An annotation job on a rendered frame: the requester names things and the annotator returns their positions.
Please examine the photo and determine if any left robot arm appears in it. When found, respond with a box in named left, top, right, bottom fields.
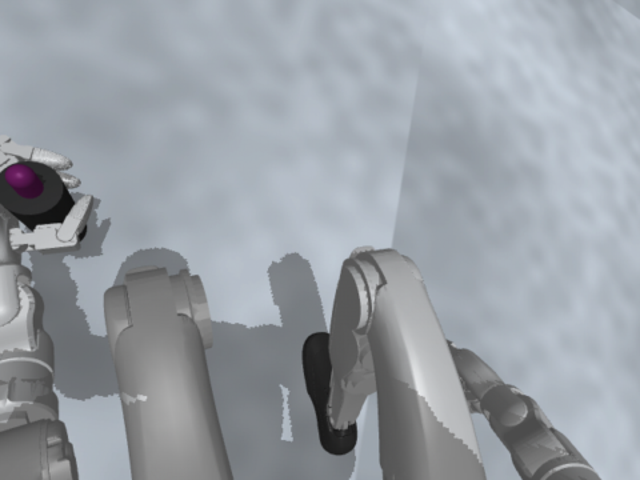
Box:
left=0, top=262, right=79, bottom=480

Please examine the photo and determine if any right robot arm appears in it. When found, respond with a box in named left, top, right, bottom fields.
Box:
left=480, top=384, right=601, bottom=480

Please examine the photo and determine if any left robot hand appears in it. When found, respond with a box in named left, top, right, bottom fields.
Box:
left=0, top=135, right=94, bottom=264

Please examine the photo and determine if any right robot hand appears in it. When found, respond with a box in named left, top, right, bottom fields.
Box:
left=446, top=339, right=505, bottom=414

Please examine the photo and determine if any bottle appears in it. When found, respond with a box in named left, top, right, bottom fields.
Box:
left=0, top=161, right=87, bottom=242

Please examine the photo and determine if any right robot foot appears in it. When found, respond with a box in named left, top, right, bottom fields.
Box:
left=302, top=332, right=357, bottom=455

